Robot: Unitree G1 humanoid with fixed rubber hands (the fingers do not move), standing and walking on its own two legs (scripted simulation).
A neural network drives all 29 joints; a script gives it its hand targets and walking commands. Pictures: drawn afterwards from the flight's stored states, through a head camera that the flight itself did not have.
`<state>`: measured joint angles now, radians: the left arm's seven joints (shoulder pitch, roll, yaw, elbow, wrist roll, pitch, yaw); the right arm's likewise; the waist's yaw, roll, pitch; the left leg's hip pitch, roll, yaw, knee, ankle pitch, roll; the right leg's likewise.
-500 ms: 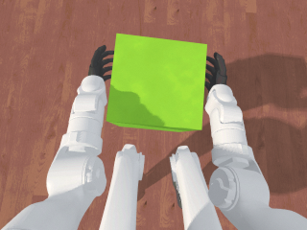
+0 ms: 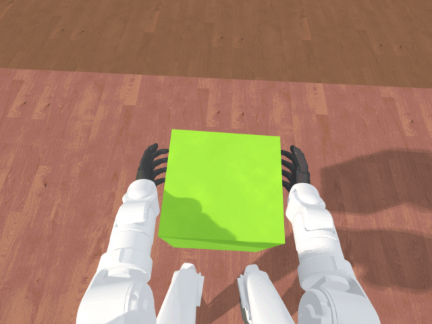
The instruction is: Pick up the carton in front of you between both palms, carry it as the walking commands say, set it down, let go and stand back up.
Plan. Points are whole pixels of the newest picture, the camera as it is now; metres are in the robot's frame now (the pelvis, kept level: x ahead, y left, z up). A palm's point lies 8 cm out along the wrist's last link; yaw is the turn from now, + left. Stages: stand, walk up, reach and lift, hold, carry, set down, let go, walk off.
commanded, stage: reach and lift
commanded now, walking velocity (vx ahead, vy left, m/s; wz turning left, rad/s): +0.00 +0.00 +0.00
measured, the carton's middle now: (219, 199) +0.37 +0.01 -0.12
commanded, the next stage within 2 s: hold in 1.62 s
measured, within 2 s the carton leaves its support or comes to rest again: neither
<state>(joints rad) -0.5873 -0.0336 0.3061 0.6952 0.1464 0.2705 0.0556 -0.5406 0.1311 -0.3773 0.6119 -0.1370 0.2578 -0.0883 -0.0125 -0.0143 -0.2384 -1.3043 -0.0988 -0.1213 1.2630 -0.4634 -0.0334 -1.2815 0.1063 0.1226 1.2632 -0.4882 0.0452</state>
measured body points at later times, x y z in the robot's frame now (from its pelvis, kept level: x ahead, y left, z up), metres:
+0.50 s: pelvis +0.05 +0.00 +0.12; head +0.06 +0.00 +0.57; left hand +0.36 +0.15 +0.10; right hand +0.36 -0.15 +0.11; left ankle +0.06 +0.13 -0.61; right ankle +0.05 -0.13 -0.61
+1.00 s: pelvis +0.03 +0.00 +0.13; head +0.00 +0.00 +0.58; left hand +0.34 +0.15 +0.14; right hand +0.34 -0.15 +0.15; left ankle +0.06 +0.13 -0.61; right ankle +0.05 -0.13 -0.61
